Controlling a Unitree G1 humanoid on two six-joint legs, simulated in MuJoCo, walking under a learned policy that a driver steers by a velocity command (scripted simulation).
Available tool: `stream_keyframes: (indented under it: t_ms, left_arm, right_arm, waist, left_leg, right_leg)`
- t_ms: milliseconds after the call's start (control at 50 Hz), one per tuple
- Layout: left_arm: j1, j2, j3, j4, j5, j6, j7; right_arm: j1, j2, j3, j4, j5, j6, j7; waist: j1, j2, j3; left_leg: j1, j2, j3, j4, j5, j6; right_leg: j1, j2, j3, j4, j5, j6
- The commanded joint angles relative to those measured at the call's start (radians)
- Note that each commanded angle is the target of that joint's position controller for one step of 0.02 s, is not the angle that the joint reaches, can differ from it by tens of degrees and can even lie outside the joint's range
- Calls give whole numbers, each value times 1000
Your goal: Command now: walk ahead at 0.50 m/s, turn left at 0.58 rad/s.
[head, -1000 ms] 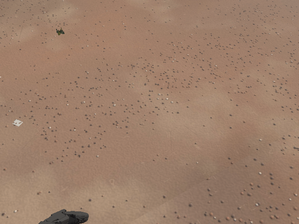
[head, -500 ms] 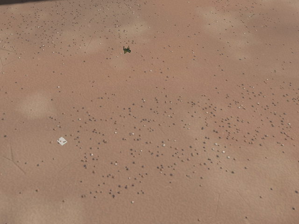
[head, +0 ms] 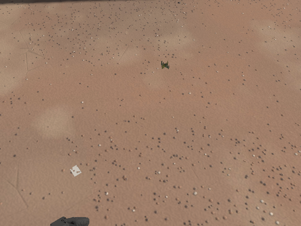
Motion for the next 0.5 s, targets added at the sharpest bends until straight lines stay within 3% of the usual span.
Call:
stream_keyframes:
  t_ms: [20,40,60,80,100,120,140,160,180,220,260,320,340,360,380,400,420,440,460,480,500]
  left_arm:
    - [510,298,124,126,-33,28,3]
    - [438,195,103,119,-8,41,29]
    - [282,151,77,83,21,32,45]
    - [215,99,61,97,23,15,51]
    - [178,74,54,117,14,9,43]
    - [115,80,55,117,22,11,38]
    - [97,109,65,114,34,10,38]
    - [109,142,75,120,43,7,44]
    - [120,164,82,129,41,7,51]
    - [147,198,96,138,21,11,58]
    - [183,221,111,150,-3,23,61]
    - [254,230,123,183,-9,42,47]
    - [259,244,128,188,-10,50,40]
    - [252,260,130,190,-11,56,37]
    - [250,258,125,192,-8,59,35]
    - [256,229,111,181,10,53,36]
    - [327,115,63,130,39,26,17]
    - [294,165,72,158,3,-11,4]
    - [202,217,91,137,-40,-19,5]
    - [151,205,87,124,-31,-16,16]
    - [128,200,90,126,-8,-4,24]
  right_arm:
    - [93,-33,9,-131,50,-25,4]
    - [-133,-79,-11,-178,46,-16,-17]
    - [-230,-137,-36,-221,44,-11,-27]
    - [-261,-122,-40,-221,16,5,-28]
    - [-237,-94,-42,-215,-3,17,-21]
    - [-205,-68,-45,-218,-4,25,-16]
    - [-212,-57,-46,-227,-17,24,-13]
    - [-233,-42,-45,-240,-25,21,-5]
    - [-250,-26,-40,-246,-26,17,5]
    - [-307,-4,-31,-272,-17,15,29]
    - [-378,-14,-31,-306,-15,21,45]
    - [-470,-34,-35,-342,-17,19,60]
    - [-475,-49,-40,-346,-18,19,63]
    - [-435,-70,-51,-341,-20,18,62]
    - [-312,-114,-76,-304,-23,16,60]
    - [-128,-193,-113,-255,-21,20,46]
    - [-24,-343,-139,-230,-18,16,36]
    - [70,-280,-119,-222,-21,15,32]
    - [6,-235,-101,-216,-37,7,32]
    - [-91,-199,-90,-225,-32,1,31]
    - [-188,-157,-77,-232,-31,-5,34]
  waist:
    - [192,-300,-333]
    - [212,-68,-142]
    - [163,-53,-24]
    - [124,-35,76]
    - [84,-62,135]
    - [37,-79,168]
    - [43,-94,153]
    - [50,-104,124]
    - [54,-103,89]
    - [79,-76,44]
    - [112,-53,44]
    - [148,-30,86]
    - [143,-37,92]
    - [109,-50,65]
    - [41,-31,-5]
    - [-37,4,-114]
    - [-4,272,-253]
    - [-59,223,-419]
    - [-58,157,-278]
    - [-19,105,-176]
    - [30,61,-98]
  left_leg:
    - [-855,140,6,616,152,-36]
    - [-917,163,99,622,299,-38]
    - [-832,203,65,437,461,-48]
    - [-763,234,2,356,509,-53]
    - [-683,260,-22,266,522,-52]
    - [-533,263,3,75,558,-67]
    - [-430,246,51,-68,642,-86]
    - [-370,241,84,-189,726,-95]
    - [-321,245,97,-312,799,-91]
    - [-285,241,116,-491,875,-68]
    - [-318,241,129,-582,840,-38]
    - [-311,212,162,-686,719,9]
    - [-275,191,191,-710,653,26]
    - [-173,155,225,-752,614,45]
    - [36,105,259,-814,656,69]
    - [360,134,176,-773,731,105]
    - [755,444,-364,-854,668,297]
    - [823,538,-627,-1018,621,354]
    - [739,512,-455,-1007,696,296]
    - [572,471,-301,-1003,791,251]
    - [399,431,-193,-1029,861,215]
  right_leg:
    - [945,-549,633,57,-127,-336]
    - [741,-480,588,-118,-438,-292]
    - [512,-462,549,-175,-380,-286]
    - [335,-435,489,-192,-259,-255]
    - [195,-378,356,-198,-184,-204]
    - [14,-284,164,-232,-109,-153]
    - [-55,-220,42,-241,-3,-147]
    - [-63,-206,-15,-241,84,-154]
    - [-32,-204,-47,-232,135,-156]
    - [72,-235,-63,-230,174,-156]
    - [201,-277,-64,-221,147,-150]
    - [299,-305,-75,-196,125,-138]
    - [314,-308,-86,-162,196,-134]
    - [314,-295,-116,-83,358,-121]
    - [278,-253,-171,88,530,-95]
    - [92,-209,-214,350,490,-51]
    - [-350,-55,-202,806,-196,28]
    - [-457,-1,22,978,-461,20]
    - [-555,-49,36,1017,-394,4]
    - [-535,-99,18,943,-303,-8]
    - [-462,-131,20,861,-233,-8]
